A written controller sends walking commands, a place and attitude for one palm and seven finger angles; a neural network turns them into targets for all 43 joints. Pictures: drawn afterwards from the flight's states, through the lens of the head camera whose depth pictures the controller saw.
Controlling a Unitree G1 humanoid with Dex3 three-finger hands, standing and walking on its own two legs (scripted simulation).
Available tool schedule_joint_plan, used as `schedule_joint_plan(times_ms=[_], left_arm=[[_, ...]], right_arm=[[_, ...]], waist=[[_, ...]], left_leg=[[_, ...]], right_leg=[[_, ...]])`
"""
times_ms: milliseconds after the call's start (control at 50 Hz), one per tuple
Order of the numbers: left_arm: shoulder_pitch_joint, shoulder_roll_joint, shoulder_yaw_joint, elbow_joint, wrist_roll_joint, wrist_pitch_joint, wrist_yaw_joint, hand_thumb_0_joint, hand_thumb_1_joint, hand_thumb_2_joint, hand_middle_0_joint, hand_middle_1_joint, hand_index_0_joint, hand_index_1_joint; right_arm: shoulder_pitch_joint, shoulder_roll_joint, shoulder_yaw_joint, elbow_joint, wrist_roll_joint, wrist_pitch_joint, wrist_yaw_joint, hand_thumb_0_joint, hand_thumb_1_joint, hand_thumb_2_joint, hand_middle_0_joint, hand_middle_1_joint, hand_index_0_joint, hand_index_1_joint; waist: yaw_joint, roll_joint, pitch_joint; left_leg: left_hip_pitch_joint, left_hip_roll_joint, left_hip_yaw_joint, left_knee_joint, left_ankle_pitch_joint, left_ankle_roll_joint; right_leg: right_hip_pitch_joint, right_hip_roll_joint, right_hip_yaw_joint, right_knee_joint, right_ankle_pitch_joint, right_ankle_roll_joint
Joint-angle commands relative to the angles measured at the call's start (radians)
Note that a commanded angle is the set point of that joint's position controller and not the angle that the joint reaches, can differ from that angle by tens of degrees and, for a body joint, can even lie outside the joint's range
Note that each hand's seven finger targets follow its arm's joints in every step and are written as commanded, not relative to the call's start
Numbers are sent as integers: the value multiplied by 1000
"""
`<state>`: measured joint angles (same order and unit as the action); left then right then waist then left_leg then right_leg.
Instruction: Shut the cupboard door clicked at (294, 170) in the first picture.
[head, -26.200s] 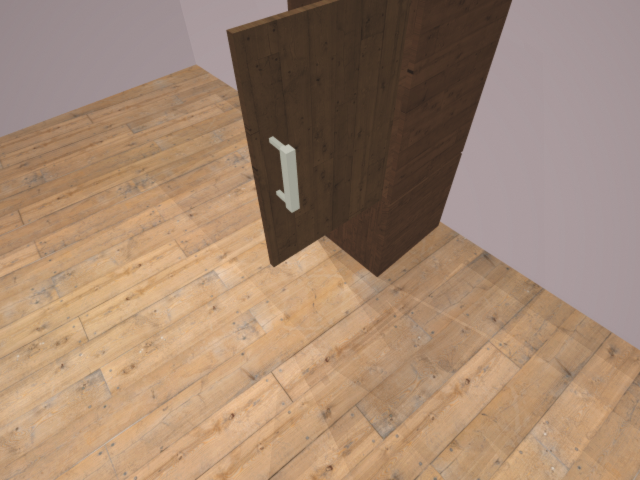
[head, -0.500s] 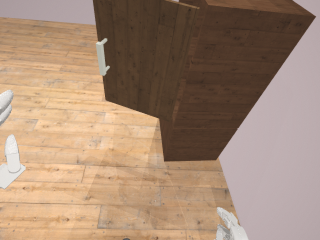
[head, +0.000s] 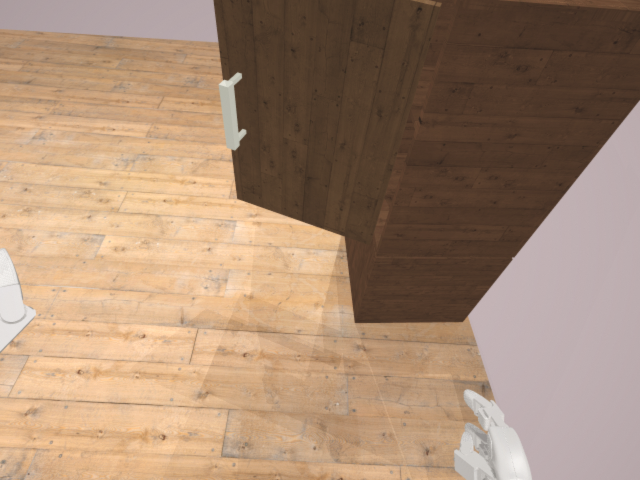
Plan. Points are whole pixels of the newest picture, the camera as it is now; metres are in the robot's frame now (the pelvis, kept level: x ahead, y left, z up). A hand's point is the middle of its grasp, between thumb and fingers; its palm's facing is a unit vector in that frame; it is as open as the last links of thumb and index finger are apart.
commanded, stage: stop stepping back and stand still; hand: left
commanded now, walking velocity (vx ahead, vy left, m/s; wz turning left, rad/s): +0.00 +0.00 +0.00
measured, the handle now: (235, 112) +0.82 +0.21 -0.03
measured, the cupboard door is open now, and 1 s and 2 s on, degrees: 66 66 66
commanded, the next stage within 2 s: let the arm hang, fingers relaxed in 0.14 s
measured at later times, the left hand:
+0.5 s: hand out of the picture +0.03 +0.20 -0.16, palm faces +0.00 -0.99 -0.17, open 7.4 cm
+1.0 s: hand out of the picture -0.10 +0.21 -0.17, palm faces +0.07 -0.97 -0.24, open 7.4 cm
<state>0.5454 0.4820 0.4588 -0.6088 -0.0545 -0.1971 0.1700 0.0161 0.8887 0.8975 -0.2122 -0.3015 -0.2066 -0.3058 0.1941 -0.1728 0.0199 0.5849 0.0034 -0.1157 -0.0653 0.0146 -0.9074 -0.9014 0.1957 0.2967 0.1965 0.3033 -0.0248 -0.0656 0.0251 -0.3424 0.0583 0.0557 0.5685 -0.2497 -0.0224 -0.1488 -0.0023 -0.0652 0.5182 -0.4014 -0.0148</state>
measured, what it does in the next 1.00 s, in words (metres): stands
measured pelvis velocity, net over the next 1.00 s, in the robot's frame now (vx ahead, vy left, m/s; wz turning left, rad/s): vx -0.04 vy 0.02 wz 0.03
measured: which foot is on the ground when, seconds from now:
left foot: down 0.00-1.00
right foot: down 0.00-1.00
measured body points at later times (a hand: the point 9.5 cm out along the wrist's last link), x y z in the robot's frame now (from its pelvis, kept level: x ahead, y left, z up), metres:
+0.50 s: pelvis -0.05 +0.02 -0.01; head -0.04 +0.04 +0.44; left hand +0.03 +0.25 -0.15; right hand +0.06 -0.23 -0.13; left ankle +0.03 +0.13 -0.73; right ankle -0.08 -0.10 -0.73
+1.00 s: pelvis -0.04 +0.02 +0.01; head -0.05 +0.02 +0.46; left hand -0.10 +0.26 -0.15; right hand -0.03 -0.21 -0.16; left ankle +0.03 +0.13 -0.73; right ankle -0.08 -0.10 -0.73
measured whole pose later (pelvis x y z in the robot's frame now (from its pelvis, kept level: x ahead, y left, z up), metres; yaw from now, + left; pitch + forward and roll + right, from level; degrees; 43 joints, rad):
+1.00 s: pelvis -0.04 +0.02 +0.01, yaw +2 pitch -2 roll -1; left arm 0.39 0.19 0.02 1.13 0.01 0.02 0.03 0.00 0.91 0.90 -0.20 -0.30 -0.19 -0.30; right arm 0.29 -0.17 -0.01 1.08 -0.02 0.03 -0.02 0.01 -0.91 -0.90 0.20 0.30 0.20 0.30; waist -0.01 0.03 0.01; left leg -0.30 0.02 0.04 0.48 -0.14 0.01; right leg -0.11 -0.01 -0.06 0.47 -0.32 0.00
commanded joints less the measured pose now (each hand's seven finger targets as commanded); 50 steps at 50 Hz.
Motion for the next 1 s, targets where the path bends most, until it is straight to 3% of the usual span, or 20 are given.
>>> schedule_joint_plan(times_ms=[0, 100, 160, 180, 200, 220, 240, 260, 320, 360, 400, 440, 480, 540, 560, 620, 680, 800, 880, 980], left_arm=[[120, 118, 156, -54, -23, -47, 18, 0, 900, 900, -200, -300, -200, -300], [108, 91, 97, 37, -27, -2, 4, 0, 900, 900, -200, -300, -200, -300], [29, 97, 61, -8, -19, 7, 0, 0, 900, 900, -200, -300, -200, -300], [-22, 140, 84, -49, -14, 5, 4, 0, 900, 900, -200, -300, -200, -300], [-35, 112, 56, -58, -11, 3, 4, 0, 900, 900, -200, -300, -200, -300], [-114, -58, -374, 625, 45, 142, -126, 0, 900, 900, -200, -300, -200, -300], [-123, -84, -357, 683, 63, 210, -151, 0, 900, 900, -200, -300, -200, -300], [-119, -109, -364, 698, 64, 233, -159, 0, 900, 900, -200, -300, -200, -300], [-166, -94, -378, 867, 76, 217, -171, 0, 900, 900, -200, -300, -200, -300], [-195, -84, -384, 992, 83, 209, -168, 0, 900, 900, -200, -300, -200, -300], [-244, -86, -397, 1104, 79, 215, -158, 0, 900, 900, -200, -300, -200, -300], [-299, -88, -405, 1182, 78, 224, -149, 0, 900, 900, -200, -300, -200, -300], [-293, -99, -414, 1268, 77, 223, -148, 0, 900, 900, -200, -300, -200, -300], [-164, -170, -405, 1398, 70, 227, -151, 0, 900, 900, -200, -300, -200, -300], [-140, -167, -407, 1438, 71, 227, -154, 0, 900, 900, -200, -300, -200, -300], [-106, -180, -412, 1533, 74, 221, -160, 0, 900, 900, -200, -300, -200, -300], [-87, -174, -415, 1592, 73, 208, -160, 0, 900, 900, -200, -300, -200, -300], [-141, -167, -423, 1654, 70, 189, -147, 0, 900, 900, -200, -300, -200, -300], [-151, -172, -428, 1677, 71, 195, -141, 0, 900, 900, -200, -300, -200, -300], [-124, -191, -431, 1705, 70, 197, -139, 0, 900, 900, -200, -300, -200, -300]], right_arm=[[0, -141, -56, -115, 11, -7, -1, 0, -900, -900, 200, 300, 200, 300], [-21, -149, -55, -117, 19, 29, -8, 0, -900, -900, 200, 300, 200, 300], [-40, -150, -49, -125, 16, 34, -17, 0, -900, -900, 200, 300, 200, 300], [-57, -152, -47, -124, 13, 30, -23, 0, -900, -900, 200, 300, 200, 300], [-57, -144, -42, -124, 11, 28, -27, 0, -900, -900, 200, 300, 200, 300], [-147, -322, -75, -10, 33, -34, 60, 0, -900, -900, 200, 300, 200, 300], [-73, -301, -91, 39, 5, 6, 69, 0, -900, -900, 200, 300, 200, 300], [-67, -280, -79, 42, 2, 29, 65, 0, -900, -900, 200, 300, 200, 300], [-55, -256, -48, 57, -18, 70, 65, 0, -900, -900, 200, 300, 200, 300], [-45, -231, -44, 78, -26, 92, 64, 0, -900, -900, 200, 300, 200, 300], [-3, -193, -39, 123, -34, 119, 64, 0, -900, -900, 200, 300, 200, 300], [28, -174, -43, 163, -38, 139, 59, 0, -900, -900, 200, 300, 200, 300], [68, -172, -41, 200, -36, 138, 60, 0, -900, -900, 200, 300, 200, 300], [60, -198, -49, 245, -40, 125, 48, 0, -900, -900, 200, 300, 200, 300], [56, -205, -54, 259, -37, 125, 43, 0, -900, -900, 200, 300, 200, 300], [81, -196, -61, 302, -28, 125, 33, 0, -900, -900, 200, 300, 200, 300], [98, -191, -64, 341, -21, 123, 32, 0, -900, -900, 200, 300, 200, 300], [148, -135, -60, 420, -15, 131, 36, 0, -900, -900, 200, 300, 200, 300], [159, -124, -56, 457, -14, 139, 39, 0, -900, -900, 200, 300, 200, 300], [141, -117, -49, 478, -17, 131, 35, 0, -900, -900, 200, 300, 200, 300]], waist=[[7, 160, -261], [3, 40, -226], [5, 44, -191], [9, 70, -185], [7, 84, -174], [-2, 117, -39], [9, 130, -82], [15, 159, -46], [35, 61, -41], [25, -91, -40], [3, -145, -19], [-17, -68, 16], [-29, 68, 25], [29, 396, 16], [40, 432, 18], [48, 326, -25], [51, 166, -57], [1, -27, 29], [-7, -8, 112], [13, 70, 128]], left_leg=[[154, 49, -37, -8, 551, 29], [159, 54, -36, -25, 531, 38], [162, 55, -48, -51, 459, 43], [155, 50, -53, -60, 419, 42], [149, 49, -60, -72, 380, 45], [83, 62, -84, 34, 513, 50], [95, 83, -84, 1, 421, 56], [46, 98, -104, -33, 286, 67], [-63, 85, -167, -96, 67, 90], [-26, 26, -144, -37, -8, 69], [57, -27, -76, 76, -17, 43], [105, -34, -47, 117, -29, 31], [129, 2, -89, 33, 49, 38], [-31, 89, -274, -269, -140, 88], [-60, 94, -297, -320, -229, 94], [-36, 94, -292, -351, -290, 96], [16, 66, -237, -310, -198, 83], [168, 20, -117, -149, 31, 53], [179, 18, -99, -128, 24, 48], [117, 36, -127, -201, 16, 56]], right_leg=[[82, -68, 70, -28, 683, 2], [30, -73, 47, -40, 704, 20], [-12, -69, 46, -66, 586, 25], [-19, -70, 50, -76, 545, 25], [-23, -70, 51, -81, 491, 22], [-139, -128, -2, 63, 527, -4], [-157, -104, 36, 37, 316, -4], [-175, -90, 26, 27, 159, 6], [-112, -68, 28, 13, 21, -11], [-162, -116, 91, -84, -44, -42], [-262, -192, 139, -167, -89, -93], [-330, -212, 142, -187, -118, -118], [-318, -156, 92, -121, -97, -85], [-108, -34, 15, 17, -13, -19], [-76, -22, 17, 32, -3, -21], [-31, -20, 31, -11, 21, -24], [-1, -35, 59, -101, 55, -36], [-187, -121, 125, -250, -17, -59], [-273, -119, 126, -271, -87, -58], [-192, -87, 104, -217, 0, -41]])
